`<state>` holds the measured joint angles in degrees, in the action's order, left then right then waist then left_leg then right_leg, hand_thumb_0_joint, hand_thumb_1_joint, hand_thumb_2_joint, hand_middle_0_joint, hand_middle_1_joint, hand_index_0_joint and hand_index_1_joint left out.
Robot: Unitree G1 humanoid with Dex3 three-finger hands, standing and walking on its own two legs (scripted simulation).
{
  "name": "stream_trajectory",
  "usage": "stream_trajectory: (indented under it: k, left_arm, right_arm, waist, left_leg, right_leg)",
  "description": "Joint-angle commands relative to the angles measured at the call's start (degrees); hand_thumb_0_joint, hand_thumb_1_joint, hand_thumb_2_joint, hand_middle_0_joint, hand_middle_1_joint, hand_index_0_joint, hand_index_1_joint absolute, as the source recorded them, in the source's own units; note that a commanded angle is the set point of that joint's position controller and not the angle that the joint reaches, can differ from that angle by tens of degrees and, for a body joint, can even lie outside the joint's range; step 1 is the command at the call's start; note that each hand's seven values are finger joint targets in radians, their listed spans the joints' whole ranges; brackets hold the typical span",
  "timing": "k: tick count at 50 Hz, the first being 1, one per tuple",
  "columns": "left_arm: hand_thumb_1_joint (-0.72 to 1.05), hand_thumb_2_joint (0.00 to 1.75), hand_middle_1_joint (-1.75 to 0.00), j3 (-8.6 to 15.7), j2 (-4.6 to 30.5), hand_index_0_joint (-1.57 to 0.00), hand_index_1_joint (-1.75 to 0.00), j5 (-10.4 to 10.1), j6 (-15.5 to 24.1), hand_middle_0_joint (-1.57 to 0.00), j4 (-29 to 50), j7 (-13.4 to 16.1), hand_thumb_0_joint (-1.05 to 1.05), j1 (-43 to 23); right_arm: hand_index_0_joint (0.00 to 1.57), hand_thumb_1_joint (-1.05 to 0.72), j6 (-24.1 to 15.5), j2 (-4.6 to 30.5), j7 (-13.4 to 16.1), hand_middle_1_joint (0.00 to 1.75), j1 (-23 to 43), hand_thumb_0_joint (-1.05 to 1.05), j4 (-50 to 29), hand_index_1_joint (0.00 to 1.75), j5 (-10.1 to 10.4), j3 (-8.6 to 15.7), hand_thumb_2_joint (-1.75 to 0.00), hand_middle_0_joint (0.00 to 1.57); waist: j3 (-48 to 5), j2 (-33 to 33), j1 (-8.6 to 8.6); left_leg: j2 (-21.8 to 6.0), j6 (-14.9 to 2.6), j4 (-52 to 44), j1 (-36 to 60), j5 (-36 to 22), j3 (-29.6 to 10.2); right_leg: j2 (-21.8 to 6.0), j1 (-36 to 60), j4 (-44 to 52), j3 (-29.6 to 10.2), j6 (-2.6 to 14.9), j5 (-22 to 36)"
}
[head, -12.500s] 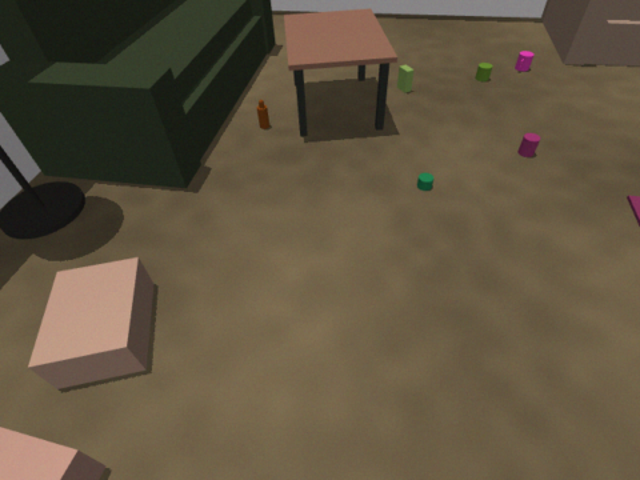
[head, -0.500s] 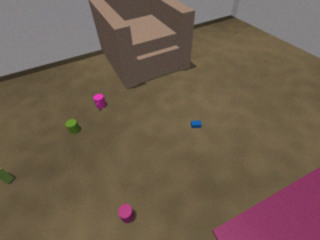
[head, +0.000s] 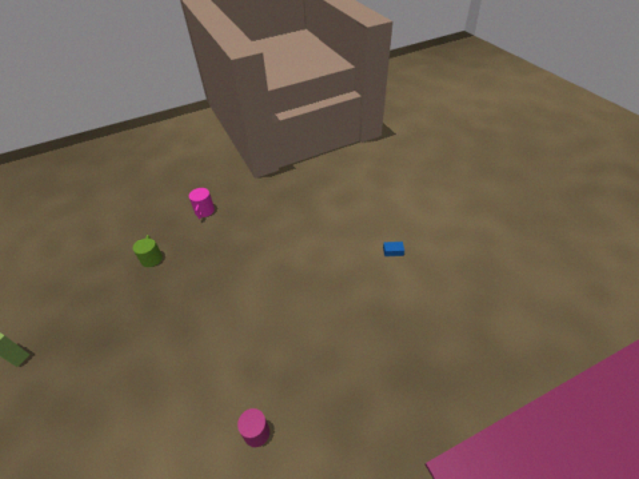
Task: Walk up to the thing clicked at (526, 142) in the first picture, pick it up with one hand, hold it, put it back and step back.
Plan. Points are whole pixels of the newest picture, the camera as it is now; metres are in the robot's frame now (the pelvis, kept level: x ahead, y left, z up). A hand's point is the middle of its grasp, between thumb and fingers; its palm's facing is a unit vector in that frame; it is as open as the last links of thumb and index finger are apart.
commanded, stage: stand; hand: left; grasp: from above
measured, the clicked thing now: (253, 428) +0.41 +0.24 -0.74
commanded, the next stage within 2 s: rise first in 0.46 s
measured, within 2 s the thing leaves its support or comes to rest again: neither
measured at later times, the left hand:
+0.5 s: hand out of the picture +0.07 +0.25 -0.16, palm faces -0.03 -0.94 -0.35, open 7.4 cm
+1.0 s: hand out of the picture +0.13 +0.26 -0.19, palm faces -0.07 -0.91 -0.40, open 12.5 cm
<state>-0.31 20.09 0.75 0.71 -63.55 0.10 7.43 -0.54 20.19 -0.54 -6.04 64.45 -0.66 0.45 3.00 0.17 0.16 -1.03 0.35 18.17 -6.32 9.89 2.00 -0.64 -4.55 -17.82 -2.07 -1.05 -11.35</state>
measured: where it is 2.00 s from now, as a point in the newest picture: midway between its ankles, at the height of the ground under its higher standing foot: outside the picture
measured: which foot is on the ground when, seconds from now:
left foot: down 0.00-1.00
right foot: down 0.00-1.00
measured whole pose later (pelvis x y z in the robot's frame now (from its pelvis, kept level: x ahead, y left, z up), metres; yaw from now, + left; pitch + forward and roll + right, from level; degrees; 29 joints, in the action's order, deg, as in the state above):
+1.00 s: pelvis -0.01 +0.00 -0.04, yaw +1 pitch +10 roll -1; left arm 8.1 18.2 10.7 -7.2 -49.3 -0.6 2.9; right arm -4.1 14.0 0.7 -14.6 38.2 1.1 1.8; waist -3.7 0.5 -1.6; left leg -1.4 0.2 45.6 -35.1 21.0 0.2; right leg -0.2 -32.3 -44.5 -0.7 -1.0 -22.6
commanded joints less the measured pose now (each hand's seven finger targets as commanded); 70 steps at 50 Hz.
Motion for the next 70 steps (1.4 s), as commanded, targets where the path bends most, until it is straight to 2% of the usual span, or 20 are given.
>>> stream_trajectory:
  k: [1, 27, 28, 29, 30, 31, 32, 33, 34, 36, 37, 38, 41, 45, 52, 55, 60, 62, 67, 70]
  left_arm:
    - [0.90, 0.90, -0.30, 2.4, 12.6, -0.20, -0.30, -0.1, 0.9, -0.20, 3.4, 0.6, 0.00, -1.4]
    - [0.90, 0.90, -0.30, 2.4, 12.5, -0.20, -0.30, -0.3, 1.1, -0.20, 3.4, 0.6, 0.00, -1.4]
    - [0.82, 0.95, -0.38, 2.5, 12.6, -0.17, -0.38, -0.2, 1.0, -0.17, 3.3, 0.6, 0.00, -1.5]
    - [0.74, 0.99, -0.46, 2.7, 2.6, -0.16, -0.46, -3.1, 6.3, -0.19, 23.4, 1.4, 0.00, -21.6]
    - [0.66, 0.97, -0.54, 3.5, 5.3, -0.17, -0.54, -3.1, 5.7, -0.20, 18.7, 1.8, 0.00, -28.1]
    - [0.58, 0.95, -0.62, 7.2, 11.4, -0.15, -0.62, -1.3, 3.6, -0.17, 9.1, 1.9, 0.00, -16.9]
    - [0.50, 0.93, -0.70, 8.3, 12.8, -0.15, -0.70, 0.0, 2.5, -0.16, 5.0, 1.3, 0.00, -14.4]
    - [0.42, 0.94, -0.78, 9.1, 13.7, -0.14, -0.78, 1.1, 2.4, -0.14, 5.6, 0.3, 0.00, -18.3]
    - [0.34, 0.92, -0.86, 10.6, 14.9, -0.14, -0.85, 2.9, 3.0, -0.13, 6.3, -0.4, 0.00, -18.2]
    - [0.18, 0.92, -1.01, 11.8, 12.8, -0.11, -0.97, 5.5, 1.6, -0.08, 4.2, -1.3, 0.00, -6.7]
    - [0.10, 0.92, -1.04, 12.1, 12.5, -0.10, -1.01, 6.1, 1.0, -0.06, 6.2, -1.4, 0.00, -5.2]
    - [0.02, 0.94, -1.08, 12.1, 12.4, -0.07, -1.04, 6.9, 0.0, -0.04, 8.6, -1.2, 0.00, -4.6]
    - [-0.22, 0.97, -1.09, 10.6, 9.6, -0.05, -1.07, 8.0, -4.3, -0.03, 12.5, -0.8, 0.00, -5.2]
    - [-0.50, 0.96, -1.11, 10.8, 9.1, -0.08, -1.09, 9.3, -7.4, -0.06, 16.7, -0.1, 0.00, -5.8]
    - [-0.57, 0.98, -1.11, 11.4, 9.3, -0.07, -1.10, 11.7, -6.6, -0.07, 32.3, 0.0, 0.00, -4.4]
    - [-0.56, 0.99, -1.10, 11.8, 8.7, -0.07, -1.10, 12.7, -8.1, -0.07, 33.1, -0.1, 0.00, 2.6]
    - [-0.55, 0.96, -1.10, 11.4, 8.5, -0.07, -1.10, 13.7, -10.7, -0.07, 39.5, 0.1, 0.00, 6.3]
    - [-0.54, 0.95, -1.11, 11.0, 8.3, -0.07, -1.10, 14.2, -11.1, -0.06, 43.0, 0.2, 0.00, 6.1]
    - [-0.54, 0.95, -1.11, 11.3, 8.4, -0.08, -1.10, 15.3, -11.7, -0.07, 47.1, 0.6, 0.00, 9.5]
    - [-0.53, 0.93, -1.12, 11.4, 9.6, -0.08, -1.10, 16.6, -11.2, -0.06, 47.3, 1.2, 0.00, 5.9]
  right_arm:
    - [0.20, -0.90, -1.1, 12.3, 0.9, 0.30, 1.8, 0.00, -3.2, 0.30, 0.2, 2.1, -0.90, 0.20]
    - [0.20, -0.90, -1.1, 12.4, 0.8, 0.30, 1.6, 0.00, -3.2, 0.30, 0.2, 2.2, -0.90, 0.20]
    - [0.20, -0.95, -1.0, 12.3, 0.9, 0.30, 1.8, 0.00, -3.3, 0.30, 0.2, 2.2, -0.92, 0.20]
    - [0.20, -0.99, -4.0, 2.7, 2.0, 0.30, 0.5, 0.00, -19.8, 0.30, 4.1, -0.7, -0.93, 0.20]
    - [0.20, -0.95, -4.0, 4.1, 2.6, 0.30, -2.1, 0.00, -16.4, 0.30, 4.2, -0.5, -0.92, 0.20]
    - [0.20, -0.94, -3.4, 6.4, 3.3, 0.30, -4.8, 0.00, -16.8, 0.30, 4.3, 1.0, -0.92, 0.20]
    - [0.20, -0.92, -3.1, 6.4, 3.3, 0.30, -5.5, 0.00, -17.4, 0.30, 3.9, 1.7, -0.91, 0.20]
    - [0.20, -0.93, -3.3, 6.0, 3.3, 0.30, -6.0, 0.00, -19.0, 0.30, 3.6, 2.1, -0.91, 0.20]
    - [0.20, -0.91, -3.7, 6.2, 3.4, 0.30, -6.4, 0.00, -20.6, 0.30, 2.6, 3.4, -0.91, 0.20]
    - [0.20, -0.92, -4.2, 5.2, 2.8, 0.30, -9.0, 0.00, -22.5, 0.30, 1.7, 4.3, -0.91, 0.20]
    - [0.20, -0.91, -4.4, 5.1, 2.6, 0.30, -8.8, 0.00, -24.1, 0.30, 1.7, 4.5, -0.90, 0.20]
    - [0.20, -0.90, -4.4, 4.7, 2.7, 0.30, -8.3, 0.00, -25.7, 0.30, 1.9, 4.6, -0.90, 0.20]
    - [0.20, -0.88, -4.2, 4.6, 2.5, 0.30, -7.2, 0.00, -29.2, 0.30, 2.3, 4.8, -0.90, 0.20]
    - [0.20, -0.90, -5.2, 3.9, 2.1, 0.30, -6.7, 0.00, -32.5, 0.30, 2.2, 4.7, -0.90, 0.20]
    - [0.20, -0.90, -7.8, 3.0, 2.1, 0.30, -7.8, 0.00, -35.9, 0.30, 1.8, 5.2, -0.90, 0.20]
    - [0.20, -0.91, -8.2, 2.8, 2.3, 0.30, -7.7, 0.00, -36.5, 0.30, 1.8, 5.3, -0.90, 0.20]
    - [0.20, -0.91, -8.8, 2.3, 2.5, 0.30, -7.4, 0.00, -37.8, 0.30, 1.5, 5.0, -0.91, 0.20]
    - [0.20, -0.91, -9.4, 2.4, 2.6, 0.30, -6.7, 0.00, -39.4, 0.30, 1.4, 5.1, -0.90, 0.20]
    - [0.20, -0.91, -10.4, 2.2, 2.5, 0.30, -5.9, 0.00, -40.9, 0.30, 1.1, 4.8, -0.91, 0.20]
    - [0.20, -0.90, -11.1, 2.2, 2.7, 0.30, -5.4, 0.00, -40.9, 0.30, 1.1, 4.6, -0.90, 0.20]
  waist:
    - [-4.2, -0.4, -0.34]
    - [-3.7, 0.1, -0.35]
    - [-3.6, -0.2, -0.38]
    - [-0.5, 0.8, -6.83]
    - [-2.1, -0.6, -4.93]
    - [-2.3, -1.5, -3.45]
    - [-4.1, -1.9, -2.78]
    - [-5.9, -2.4, -2.50]
    - [-12.2, -2.3, -1.67]
    - [-16.1, 0.2, 0.98]
    - [-17.1, 2.0, 1.75]
    - [-18.1, 3.0, 1.93]
    - [-15.6, 1.2, -0.08]
    - [-14.8, -0.3, -0.57]
    - [-21.1, 3.4, -1.41]
    - [-20.2, 3.1, -1.26]
    - [-21.2, 3.8, -1.75]
    - [-22.6, 3.0, -2.38]
    - [-23.6, 4.7, -1.72]
    - [-23.4, 5.2, -3.10]
  left_leg:
    - [-6.9, -1.67, -1.9, 3.4, -9.1, -5.8]
    - [-6.7, -1.57, -1.9, 2.9, -8.1, -6.1]
    - [-6.8, -1.52, -2.0, 2.9, -8.4, -6.1]
    - [1.1, -1.16, 2.6, -6.0, -0.1, 1.0]
    - [1.3, -1.28, 3.2, -5.4, 0.7, 0.7]
    - [1.1, -1.21, 4.5, -7.0, 1.3, 0.9]
    - [1.5, -1.30, 6.6, -8.8, 0.8, 0.6]
    - [1.5, -1.48, 8.8, -10.2, 0.3, 0.4]
    - [1.5, -1.48, 11.5, -10.0, -1.8, 0.3]
    - [2.3, -1.00, 14.7, -13.4, -4.5, 0.2]
    - [2.6, -0.75, 15.2, -13.7, -5.3, 0.2]
    - [2.7, -0.51, 15.0, -12.9, -6.6, 0.2]
    - [2.1, -0.61, 15.7, -14.8, -5.4, -0.6]
    - [1.4, -0.65, 20.3, -19.6, -1.5, -1.0]
    - [0.6, -0.57, 29.9, -24.7, -1.5, -1.9]
    - [0.1, -0.49, 31.3, -27.2, -0.4, -2.6]
    - [0.0, -0.80, 34.7, -30.9, 2.3, -2.7]
    - [-0.1, -1.02, 36.7, -32.1, 1.8, -3.0]
    - [-0.5, -0.69, 39.6, -35.2, 3.0, -4.1]
    - [-0.4, -0.74, 42.0, -38.1, 6.2, -4.5]
  right_leg:
    - [-6.7, -1.9, 2.3, -3.8, 2.01, 10.1]
    - [-6.8, -2.0, 2.9, -3.9, 2.11, 9.0]
    - [-6.7, -2.0, 2.7, -3.8, 2.15, 9.1]
    - [0.7, -14.4, -2.0, 1.7, 1.20, 4.2]
    - [0.6, -12.0, -2.2, 2.2, 1.13, 2.7]
    - [1.0, -12.2, -3.2, 2.7, 1.37, 0.9]
    - [0.9, -13.2, -4.8, 2.8, 1.78, 0.7]
    - [0.8, -14.2, -6.9, 2.7, 1.77, 1.3]
    - [0.5, -13.8, -9.7, 2.5, 1.66, 3.8]
    - [0.4, -13.2, -13.3, 2.5, 2.01, 5.9]
    - [0.6, -13.3, -14.4, 2.5, 2.15, 6.1]
    - [0.7, -13.0, -14.3, 2.6, 2.16, 7.2]
    - [1.4, -16.4, -14.7, 3.4, 2.00, 5.4]
    - [1.9, -22.3, -19.1, 4.0, 1.98, 0.4]
    - [1.7, -31.1, -29.4, 3.6, 2.00, 0.0]
    - [1.9, -33.8, -31.5, 3.9, 2.07, -1.9]
    - [1.8, -36.7, -34.0, 3.8, 1.97, -3.9]
    - [1.7, -38.1, -35.5, 3.9, 1.94, -3.4]
    - [1.8, -43.1, -40.1, 4.2, 2.18, -5.8]
    - [1.9, -47.1, -42.4, 4.0, 2.16, -7.7]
